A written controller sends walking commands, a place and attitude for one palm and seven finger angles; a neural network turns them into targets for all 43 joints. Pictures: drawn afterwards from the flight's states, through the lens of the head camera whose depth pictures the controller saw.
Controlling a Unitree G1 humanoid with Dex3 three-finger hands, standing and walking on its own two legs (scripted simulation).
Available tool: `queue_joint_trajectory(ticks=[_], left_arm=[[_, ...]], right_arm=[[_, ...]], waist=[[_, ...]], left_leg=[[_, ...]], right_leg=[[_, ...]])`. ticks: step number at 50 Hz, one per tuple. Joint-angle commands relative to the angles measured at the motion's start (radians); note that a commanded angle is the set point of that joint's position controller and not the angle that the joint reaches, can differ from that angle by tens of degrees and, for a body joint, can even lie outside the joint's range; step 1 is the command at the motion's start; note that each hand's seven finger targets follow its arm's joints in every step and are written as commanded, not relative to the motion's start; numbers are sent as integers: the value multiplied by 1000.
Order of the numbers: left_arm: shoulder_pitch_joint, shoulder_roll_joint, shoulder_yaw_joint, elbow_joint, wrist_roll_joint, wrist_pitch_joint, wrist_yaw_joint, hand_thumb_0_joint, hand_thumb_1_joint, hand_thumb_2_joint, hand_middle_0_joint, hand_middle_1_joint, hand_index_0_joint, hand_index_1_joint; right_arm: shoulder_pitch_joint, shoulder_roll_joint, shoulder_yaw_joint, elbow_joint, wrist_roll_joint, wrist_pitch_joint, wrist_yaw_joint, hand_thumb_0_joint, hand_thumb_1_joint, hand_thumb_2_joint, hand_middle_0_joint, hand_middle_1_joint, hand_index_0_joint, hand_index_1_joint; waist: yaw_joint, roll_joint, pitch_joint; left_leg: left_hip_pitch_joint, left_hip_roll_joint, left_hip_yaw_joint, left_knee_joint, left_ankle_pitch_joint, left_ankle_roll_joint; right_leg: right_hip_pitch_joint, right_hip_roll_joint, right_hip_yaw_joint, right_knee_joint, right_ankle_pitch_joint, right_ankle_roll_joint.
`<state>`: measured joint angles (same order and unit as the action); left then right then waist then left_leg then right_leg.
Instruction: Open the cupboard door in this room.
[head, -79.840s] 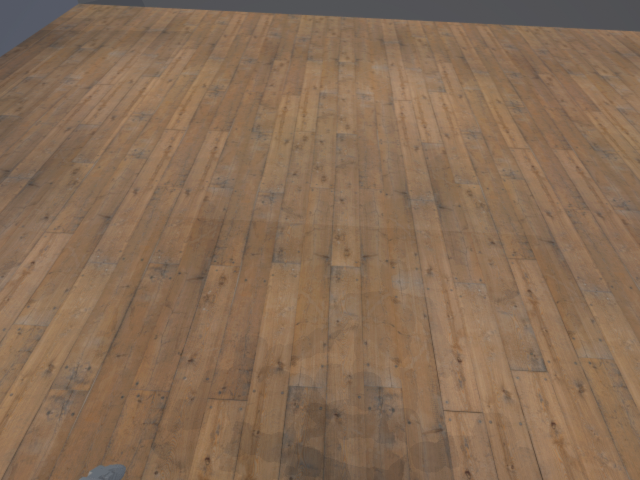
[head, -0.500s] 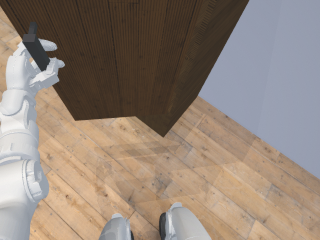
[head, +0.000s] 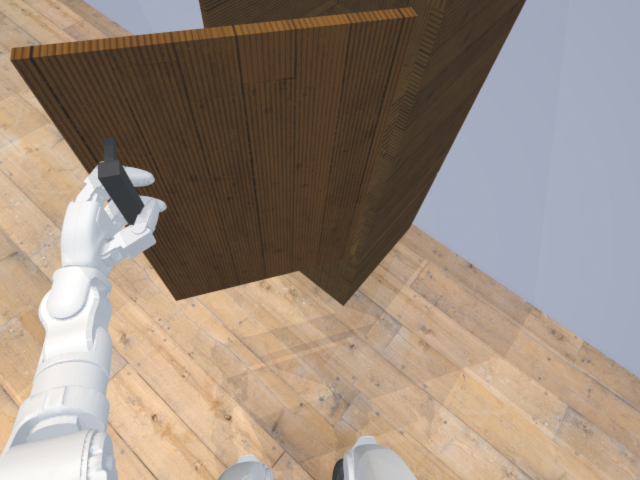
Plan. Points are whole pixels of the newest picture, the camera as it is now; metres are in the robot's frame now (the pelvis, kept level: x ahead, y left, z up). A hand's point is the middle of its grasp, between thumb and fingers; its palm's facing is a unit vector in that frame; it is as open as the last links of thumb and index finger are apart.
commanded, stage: pull the door open along its arc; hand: left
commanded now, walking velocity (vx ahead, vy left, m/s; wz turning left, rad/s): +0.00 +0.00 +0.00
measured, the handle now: (128, 190) +0.47 +0.23 +0.05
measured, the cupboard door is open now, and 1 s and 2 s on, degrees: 57 90 91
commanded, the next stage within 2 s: open thumb and fingers to let go in 0.66 s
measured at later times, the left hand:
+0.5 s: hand (208, 308) +0.31 +0.12 +0.04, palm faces +0.46 -0.89 +0.00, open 6.0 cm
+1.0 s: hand (258, 348) +0.26 +0.06 +0.04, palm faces +0.47 -0.88 -0.03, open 7.0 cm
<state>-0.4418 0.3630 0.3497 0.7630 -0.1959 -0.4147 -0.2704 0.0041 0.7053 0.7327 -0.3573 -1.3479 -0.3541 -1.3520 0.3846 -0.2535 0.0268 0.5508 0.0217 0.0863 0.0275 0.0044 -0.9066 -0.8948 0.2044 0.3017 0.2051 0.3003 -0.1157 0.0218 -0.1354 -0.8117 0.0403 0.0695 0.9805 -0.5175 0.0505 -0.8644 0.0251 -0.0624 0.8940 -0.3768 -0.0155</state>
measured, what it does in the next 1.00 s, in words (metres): shifts its weight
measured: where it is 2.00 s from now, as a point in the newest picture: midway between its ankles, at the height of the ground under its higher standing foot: outside the picture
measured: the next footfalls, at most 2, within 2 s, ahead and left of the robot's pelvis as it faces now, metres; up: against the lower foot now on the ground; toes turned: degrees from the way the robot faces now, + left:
none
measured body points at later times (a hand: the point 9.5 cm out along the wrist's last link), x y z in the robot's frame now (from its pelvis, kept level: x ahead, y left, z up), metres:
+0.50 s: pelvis +0.00 -0.03 +0.00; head +0.06 -0.03 +0.45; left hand +0.28 +0.16 +0.04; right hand +0.18 -0.23 -0.10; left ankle -0.03 +0.08 -0.68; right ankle +0.02 -0.12 -0.68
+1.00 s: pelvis -0.01 -0.06 +0.00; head +0.04 -0.07 +0.44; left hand +0.23 +0.11 +0.05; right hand +0.19 -0.25 -0.11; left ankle -0.03 +0.08 -0.68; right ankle +0.02 -0.12 -0.68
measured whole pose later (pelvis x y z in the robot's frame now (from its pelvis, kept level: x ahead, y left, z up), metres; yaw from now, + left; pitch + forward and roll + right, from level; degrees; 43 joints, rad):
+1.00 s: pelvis -0.01 -0.06 +0.00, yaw +6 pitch +12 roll +1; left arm 0.14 -0.08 -0.17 0.17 0.08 -0.34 0.53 0.01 0.50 0.72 -0.36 -1.31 -0.37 -1.32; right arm 0.18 -0.18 0.01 0.58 -0.07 -0.05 0.00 0.01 -0.91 -0.90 0.20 0.30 0.20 0.30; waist 0.00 0.03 -0.14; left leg -0.71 0.01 -0.01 0.99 -0.50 -0.03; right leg -0.76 -0.01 -0.14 0.98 -0.44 -0.09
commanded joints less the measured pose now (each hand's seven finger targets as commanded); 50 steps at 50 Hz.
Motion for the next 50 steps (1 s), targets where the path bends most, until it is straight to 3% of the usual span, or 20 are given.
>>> queue_joint_trajectory(ticks=[1, 3, 6, 8, 11, 13, 15, 17, 18, 21, 25, 28, 35, 37, 38, 41, 45, 47, 48, 50], left_arm=[[18, 117, 95, -325, -72, -66, 175, 0, 900, 900, -400, -1350, -400, -1350], [70, 93, 110, -404, -42, -76, 302, 0, 900, 900, -400, -1350, -400, -1350], [146, -13, 27, -493, 32, -77, 441, 0, 900, 900, -400, -1350, -400, -1350], [166, -49, -15, -531, 76, -76, 511, 0, 900, 900, -400, -1350, -400, -1350], [177, -122, -85, -578, 124, -73, 584, 0, 900, 900, -400, -1350, -400, -1350], [169, -162, -119, -591, 141, -66, 636, 0, 900, 900, -400, -1350, -400, -1350], [184, -209, -168, -611, 168, -61, 675, 0, 900, 900, -400, -1350, -400, -1350], [204, -250, -211, -630, 185, -54, 709, 0, 900, 900, -400, -1350, -400, -1350], [219, -259, -232, -640, 200, -53, 716, 0, 900, 900, -400, -1350, -400, -1350], [270, -303, -299, -674, 226, -48, 722, 0, 900, 900, -400, -1350, -400, -1350], [348, -363, -373, -731, 218, -42, 719, 0, 900, 900, -400, -1350, -400, -1350], [450, -405, -428, -764, 224, -30, 730, 0, 900, 900, -400, -1350, -400, -1350], [599, -488, -567, -883, 292, -8, 788, 0, 900, 900, -400, -1350, -400, -1350], [545, -472, -569, -902, 322, -5, 808, 0, 900, 900, -400, -1350, -400, -1350], [456, -444, -553, -868, 341, -4, 822, 0, 900, 900, -400, -1350, -400, -1350], [440, -440, -531, -841, 348, -15, 837, 0, 690, 810, -385, -1327, -385, -1327], [435, -462, -536, -839, 302, -5, 820, 0, 410, 690, -365, -1298, -365, -1298], [443, -465, -534, -828, 283, 4, 806, 0, 270, 630, -355, -1283, -355, -1283], [438, -452, -525, -813, 282, 8, 800, 0, 200, 600, -350, -1275, -350, -1275], [402, -457, -531, -836, 281, 2, 799, 0, 60, 540, -340, -1260, -340, -1260]], right_arm=[[10, -131, -74, -117, -6, -64, -4, 0, -900, -900, 200, 300, 200, 300], [-14, -120, -77, -117, -19, -76, 3, 0, -900, -900, 200, 300, 200, 300], [-47, -100, -75, -116, -37, -81, 12, 0, -900, -900, 200, 300, 200, 300], [-67, -95, -75, -117, -49, -79, 11, 0, -900, -900, 200, 300, 200, 300], [-105, -79, -73, -120, -59, -79, 4, 0, -900, -900, 200, 300, 200, 300], [-126, -72, -70, -117, -66, -79, -6, 0, -900, -900, 200, 300, 200, 300], [-147, -61, -67, -113, -72, -83, -10, 0, -900, -900, 200, 300, 200, 300], [-164, -55, -63, -112, -76, -86, -12, 0, -900, -900, 200, 300, 200, 300], [-164, -54, -66, -114, -79, -89, -14, 0, -900, -900, 200, 300, 200, 300], [-178, -45, -65, -114, -82, -98, -15, 0, -900, -900, 200, 300, 200, 300], [-193, -38, -65, -122, -82, -114, -15, 0, -900, -900, 200, 300, 200, 300], [-204, -33, -62, -132, -82, -128, -11, 0, -900, -900, 200, 300, 200, 300], [-224, -16, -59, -157, -91, -164, -6, 0, -900, -900, 200, 300, 200, 300], [-223, -17, -58, -151, -97, -173, -12, 0, -900, -900, 200, 300, 200, 300], [-221, -19, -55, -131, -100, -174, -21, 0, -900, -900, 200, 300, 200, 300], [-237, -9, -57, -123, -101, -181, -31, 0, -900, -900, 200, 300, 200, 300], [-244, -9, -57, -120, -92, -184, -35, 0, -900, -900, 200, 300, 200, 300], [-242, -12, -54, -122, -90, -184, -34, 0, -900, -900, 200, 300, 200, 300], [-242, -14, -54, -121, -89, -182, -35, 0, -900, -900, 200, 300, 200, 300], [-249, -14, -55, -124, -90, -183, -36, 0, -900, -900, 200, 300, 200, 300]], waist=[[128, 57, -357], [146, 22, -354], [146, 42, -347], [142, 3, -340], [143, -6, -320], [132, -71, -305], [133, -33, -299], [132, -37, -292], [124, -61, -297], [125, -40, -289], [118, -77, -290], [120, -64, -265], [110, -93, -237], [98, -88, -223], [73, -112, -183], [95, -90, -218], [100, -90, -253], [100, -101, -238], [96, -133, -230], [95, -119, -242]], left_leg=[[138, -27, -67, -140, 559, -55], [121, -28, -67, -138, 543, -59], [137, -30, -61, -133, 546, -67], [140, -30, -67, -129, 516, -63], [132, -39, -61, -132, 442, -58], [118, -42, -70, -130, 397, -51], [126, -48, -65, -132, 370, -51], [130, -50, -67, -133, 355, -49], [132, -49, -68, -132, 348, -46], [146, -51, -64, -132, 343, -44], [137, -54, -64, -127, 330, -41], [137, -57, -66, -127, 320, -42], [125, -60, -77, -114, 277, -44], [112, -60, -82, -99, 260, -43], [93, -59, -88, -87, 234, -40], [74, -66, -85, -74, 200, -42], [85, -69, -83, -74, 207, -44], [82, -69, -86, -81, 203, -45], [73, -67, -88, -79, 200, -44], [82, -67, -87, -79, 194, -42]], right_leg=[[372, 10, 10, -29, 410, -11], [380, 9, 8, -16, 400, -14], [379, -3, 13, -1, 412, -16], [379, -3, 14, -1, 396, -19], [392, -15, 22, -13, 375, -18], [399, -16, 26, -28, 349, -16], [400, -24, 32, -34, 331, -15], [401, -27, 33, -42, 317, -15], [409, -27, 35, -50, 314, -14], [415, -33, 39, -56, 324, -15], [453, -42, 57, -76, 343, -8], [453, -46, 63, -85, 345, -10], [437, -64, 82, -95, 319, -3], [406, -68, 90, -92, 287, -3], [367, -69, 96, -99, 239, -3], [376, -82, 124, -107, 165, -1], [415, -89, 139, -119, 201, 6], [419, -90, 134, -124, 207, 10], [423, -92, 141, -132, 199, 12], [415, -92, 141, -131, 178, 13]])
